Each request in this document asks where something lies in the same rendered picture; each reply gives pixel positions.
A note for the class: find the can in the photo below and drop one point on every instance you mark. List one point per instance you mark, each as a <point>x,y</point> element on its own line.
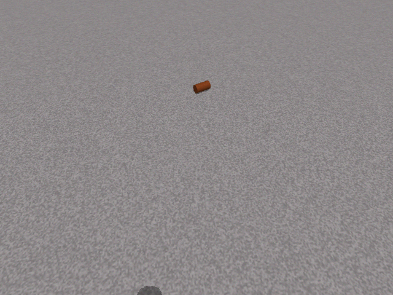
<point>201,86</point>

